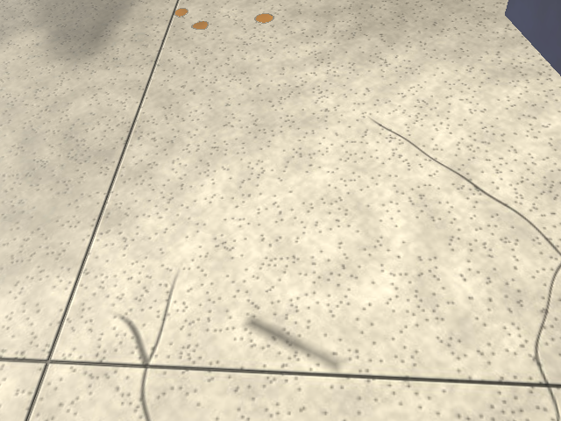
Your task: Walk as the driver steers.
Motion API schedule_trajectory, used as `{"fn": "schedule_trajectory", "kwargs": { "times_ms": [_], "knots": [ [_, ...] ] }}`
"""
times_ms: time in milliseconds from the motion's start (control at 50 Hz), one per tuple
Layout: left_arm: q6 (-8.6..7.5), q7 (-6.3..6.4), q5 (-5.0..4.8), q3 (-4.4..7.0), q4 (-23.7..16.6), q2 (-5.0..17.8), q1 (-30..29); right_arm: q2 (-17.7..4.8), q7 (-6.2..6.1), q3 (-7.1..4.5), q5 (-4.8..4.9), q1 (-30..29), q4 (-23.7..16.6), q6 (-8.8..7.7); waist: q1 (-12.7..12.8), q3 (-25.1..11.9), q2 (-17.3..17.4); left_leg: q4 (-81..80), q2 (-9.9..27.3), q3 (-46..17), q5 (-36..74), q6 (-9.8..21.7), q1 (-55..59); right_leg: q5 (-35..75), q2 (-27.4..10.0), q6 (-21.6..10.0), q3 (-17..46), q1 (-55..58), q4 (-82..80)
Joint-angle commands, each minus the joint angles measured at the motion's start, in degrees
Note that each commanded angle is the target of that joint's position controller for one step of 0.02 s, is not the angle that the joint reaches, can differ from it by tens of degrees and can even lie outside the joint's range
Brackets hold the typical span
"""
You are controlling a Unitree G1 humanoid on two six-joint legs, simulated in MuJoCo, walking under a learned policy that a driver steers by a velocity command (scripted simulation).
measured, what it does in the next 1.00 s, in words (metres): walks ahead: left foot, then right foot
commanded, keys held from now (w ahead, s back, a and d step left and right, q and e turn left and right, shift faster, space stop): no key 0.14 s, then w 0.54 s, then w+q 0.32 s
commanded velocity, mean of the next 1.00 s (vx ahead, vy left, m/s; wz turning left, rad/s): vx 0.31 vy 0.00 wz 0.02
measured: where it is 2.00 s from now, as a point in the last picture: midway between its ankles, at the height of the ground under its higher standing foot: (278, 259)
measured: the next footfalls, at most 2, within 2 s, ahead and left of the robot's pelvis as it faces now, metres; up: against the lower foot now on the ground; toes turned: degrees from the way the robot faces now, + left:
left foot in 0.26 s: +0.03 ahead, +0.13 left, +0.00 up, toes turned -1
right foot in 0.60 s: +0.23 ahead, -0.15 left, +0.00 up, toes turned -3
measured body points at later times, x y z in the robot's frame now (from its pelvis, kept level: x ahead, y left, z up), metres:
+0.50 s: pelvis +0.07 -0.01 +0.00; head +0.09 -0.01 +0.45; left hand +0.25 +0.25 -0.10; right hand +0.07 -0.29 -0.12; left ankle -0.01 +0.13 -0.74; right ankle +0.13 -0.14 -0.71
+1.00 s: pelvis +0.30 -0.07 +0.00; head +0.33 -0.07 +0.45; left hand +0.30 +0.21 -0.13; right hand +0.51 -0.30 -0.10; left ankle +0.49 +0.10 -0.69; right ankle +0.19 -0.15 -0.74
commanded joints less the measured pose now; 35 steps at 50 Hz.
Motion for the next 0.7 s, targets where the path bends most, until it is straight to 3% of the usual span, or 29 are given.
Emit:
{"fn": "schedule_trajectory", "kwargs": {
  "times_ms": [20,80,140,180,200,240,260,280,300,320,340,360,400,480,520,560,580,600,620,640,660,680,700],
  "knots": [
    [-1.34,0.82,0.23,1.17,-3.2,6.5,-3.2,-3.6,0.01,-0.82,0.35,0.6,-3.0,-0.60,-1.0,-7.9,-10.6,-1.6,1.1,-2.4,4.8,-0.8,0.1,25.6,-12.7,-9.9,10.2,7.7,-8.4],
    [-1.16,0.88,0.20,1.22,-2.0,7.1,-2.7,-1.7,0.36,0.31,0.11,-1.6,-3.4,-0.54,0.5,-6.7,-10.7,-13.6,1.6,-2.3,4.5,-0.9,4.2,21.1,-12.5,-9.8,10.7,8.2,-8.3],
    [-0.87,0.32,0.36,1.25,-0.6,7.8,-2.3,-2.5,0.57,0.39,0.39,-1.7,-3.2,-0.59,1.5,-5.3,-10.8,-21.1,1.0,-1.3,2.2,-0.5,9.1,17.7,-13.2,-10.9,12.9,6.2,-8.2],
    [-0.81,0.04,-0.24,0.85,0.7,7.2,-1.9,-2.1,0.84,0.66,0.58,-0.3,-2.3,-0.95,1.2,-5.0,-10.1,-28.2,0.0,0.2,5.1,0.5,13.1,0.1,-12.1,-10.2,14.5,4.4,-10.2],
    [-0.69,0.01,-0.81,1.00,1.1,8.0,-2.0,-2.1,1.01,0.71,0.61,0.8,-1.7,-1.31,0.5,-3.7,-9.9,-32.5,-1.3,2.0,7.8,1.4,15.7,-10.0,-11.3,-9.4,15.3,2.1,-11.1],
    [-0.93,0.02,-0.76,0.94,1.8,8.2,-1.2,-2.8,1.06,0.70,0.48,3.3,-0.5,-2.30,-0.2,-2.3,-8.7,-34.6,-1.3,1.4,6.7,4.3,20.8,-21.7,-9.5,-7.3,16.6,-2.6,-10.4],
    [-1.45,-0.12,-0.42,0.40,1.4,6.3,-2.6,-3.3,0.95,0.75,0.54,6.2,0.1,-2.95,-1.4,-2.2,-6.4,-35.3,1.8,-2.3,5.2,6.8,23.9,-22.0,-7.9,-6.0,15.5,-6.4,-6.2],
    [-2.19,-0.29,-0.44,0.09,-0.1,4.3,-3.7,-6.9,1.12,-0.28,0.51,8.1,1.4,-3.59,-0.9,-1.2,1.7,-38.0,5.3,-8.0,-4.4,10.4,23.7,-20.8,-2.1,-3.1,7.0,-11.5,0.1],
    [-3.20,-0.38,-0.76,0.02,-0.9,3.9,-6.3,-7.3,1.47,-0.67,0.64,11.4,2.1,-4.38,-3.1,-0.3,7.5,-45.7,10.6,-18.6,-12.9,14.7,25.0,-16.8,2.1,-0.4,-0.2,-15.5,11.4],
    [-4.08,-0.51,-1.61,0.49,-2.0,4.9,-8.2,-8.0,1.55,-0.80,0.35,12.0,2.3,-4.87,-3.6,2.7,11.5,-51.1,17.6,-29.0,-13.9,18.4,26.2,-15.1,1.9,0.3,-2.4,-21.4,17.5],
    [-4.55,-0.58,-2.12,1.19,-2.3,6.6,-10.0,-7.3,1.29,-0.65,-0.04,13.2,2.3,-5.35,-4.9,4.5,9.9,-52.8,20.0,-32.8,-11.5,20.3,27.5,-19.3,-0.5,0.4,0.6,-26.5,25.4],
    [-4.95,-0.89,-2.38,1.57,-2.3,6.9,-9.0,-6.8,1.06,-0.49,0.34,13.0,2.4,-5.85,-4.1,4.4,7.3,-52.3,20.1,-32.1,-9.2,20.1,30.4,-18.4,-2.2,0.2,2.1,-30.9,29.8],
    [-5.56,-1.73,-2.22,1.24,-1.8,5.1,-8.6,-5.9,0.90,-0.25,1.13,12.4,2.1,-6.13,-3.6,3.2,4.2,-52.4,17.0,-24.7,-2.4,17.4,34.3,-11.8,-4.8,0.1,1.8,-33.4,27.7],
    [-6.03,-3.40,-1.44,0.02,-1.4,1.7,-10.1,-6.7,1.33,-0.52,1.23,10.5,1.5,-5.21,-3.7,0.7,5.8,-52.7,9.3,-9.2,11.0,13.8,24.1,-1.9,-2.5,2.3,-4.3,-14.6,12.4],
    [-5.71,-3.59,-1.80,0.32,-1.1,3.1,-8.9,-8.1,1.67,-0.92,1.77,11.3,1.6,-4.97,-3.2,0.4,6.0,-52.4,10.3,-8.3,11.3,13.9,20.6,2.4,-1.6,2.6,-5.1,-7.7,8.2],
    [-5.31,-3.25,-1.87,1.11,0.2,5.0,-4.5,-8.2,1.80,-0.86,2.16,10.6,1.6,-4.87,-0.1,0.0,4.8,-49.6,11.1,-7.6,11.9,12.7,17.3,5.7,-0.8,1.5,-5.5,0.4,4.2],
    [-5.04,-2.80,-1.93,1.97,1.7,6.5,0.1,-7.4,1.80,-0.46,1.91,10.5,1.7,-4.98,2.3,-1.5,4.1,-45.2,10.4,-6.2,16.9,11.5,15.6,5.0,0.0,0.6,-5.8,6.4,3.7],
    [-4.89,-2.15,-2.07,3.19,3.6,8.8,7.0,-5.3,1.82,0.34,1.53,10.6,1.9,-5.19,5.8,-4.8,2.1,-35.4,7.9,-3.0,22.0,9.6,13.4,3.9,-0.7,-1.0,-4.5,14.4,2.6],
    [-4.80,-1.21,-1.37,4.45,4.8,13.6,15.8,-0.9,1.81,1.91,0.02,10.5,0.3,-5.38,9.0,-10.9,-9.1,-14.4,3.6,1.7,13.4,5.9,5.1,-2.5,-12.5,-5.0,10.6,25.0,-1.3],
    [-5.23,-1.75,-0.50,4.67,5.0,18.0,18.3,2.2,1.24,2.74,1.16,13.6,-2.3,-6.47,6.5,-15.6,-23.8,3.0,-4.7,-2.0,-8.3,4.0,-9.3,-19.9,-23.2,-13.9,41.6,31.2,-14.4],
    [-6.00,-2.17,-0.90,3.27,4.4,13.4,13.9,-4.0,1.32,1.18,2.71,11.8,-1.9,-7.17,5.8,-10.3,-16.1,10.6,-1.1,-6.5,-6.3,4.8,-14.8,-26.5,-23.5,-13.7,42.8,26.6,-17.4],
    [-6.43,-2.24,-1.14,2.29,4.1,10.4,10.5,-6.0,1.71,0.61,3.20,8.3,-2.5,-7.58,4.7,-4.4,-13.4,10.7,1.7,-5.7,-0.8,6.5,-17.0,-22.8,-21.9,-11.8,34.4,21.6,-16.6],
    [-6.59,-2.23,-0.79,1.76,3.7,8.7,7.7,-5.0,1.71,0.77,2.68,7.7,-1.8,-7.57,3.3,-2.8,-9.0,9.0,3.9,-5.3,4.5,7.0,-15.1,-15.3,-19.3,-10.2,27.2,17.5,-16.6]
  ]
}}
Keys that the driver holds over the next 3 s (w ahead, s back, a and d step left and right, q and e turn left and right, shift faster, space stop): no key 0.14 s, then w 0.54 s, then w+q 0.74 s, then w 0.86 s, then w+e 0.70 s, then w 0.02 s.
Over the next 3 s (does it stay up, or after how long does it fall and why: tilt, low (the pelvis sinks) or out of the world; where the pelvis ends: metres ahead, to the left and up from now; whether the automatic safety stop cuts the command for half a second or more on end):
stays up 1.37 0.27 0.00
